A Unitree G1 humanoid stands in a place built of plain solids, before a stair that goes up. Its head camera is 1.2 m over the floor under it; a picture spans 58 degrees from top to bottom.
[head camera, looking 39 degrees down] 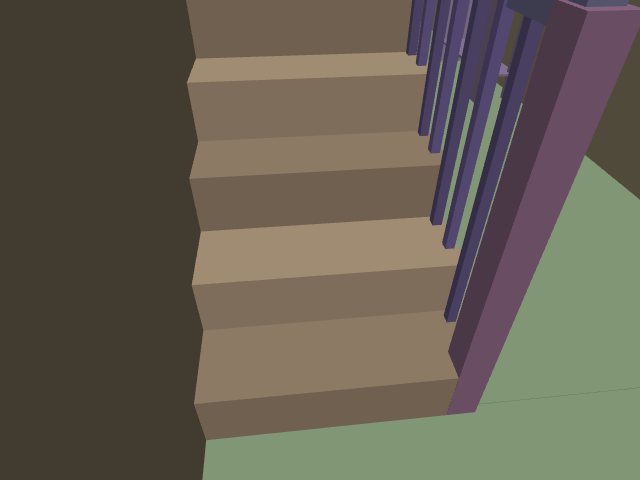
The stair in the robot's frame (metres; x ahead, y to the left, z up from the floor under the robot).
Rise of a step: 0.19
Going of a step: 0.24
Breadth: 0.77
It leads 6 degrees to the left of straight ahead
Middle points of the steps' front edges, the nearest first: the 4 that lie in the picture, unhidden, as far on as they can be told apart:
0.63 -0.06 0.19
0.86 -0.04 0.38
1.10 -0.01 0.57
1.33 0.01 0.76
